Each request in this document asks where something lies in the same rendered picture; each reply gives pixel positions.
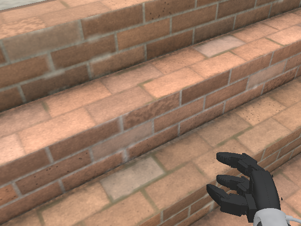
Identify robot right hand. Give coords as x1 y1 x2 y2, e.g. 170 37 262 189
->
206 152 283 223

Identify robot right forearm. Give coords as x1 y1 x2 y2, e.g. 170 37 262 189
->
253 208 291 226

